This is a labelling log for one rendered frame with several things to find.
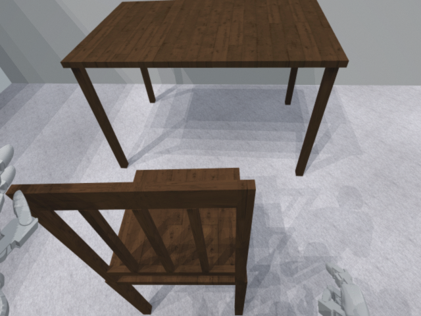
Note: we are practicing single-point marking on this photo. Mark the right robot hand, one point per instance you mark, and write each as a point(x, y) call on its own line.
point(347, 302)

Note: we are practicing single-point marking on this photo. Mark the table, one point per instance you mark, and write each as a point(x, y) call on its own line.
point(211, 34)

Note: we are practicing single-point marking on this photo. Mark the left robot hand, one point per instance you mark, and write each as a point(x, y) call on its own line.
point(16, 233)

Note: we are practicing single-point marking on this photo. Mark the chair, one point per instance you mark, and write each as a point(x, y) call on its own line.
point(180, 227)

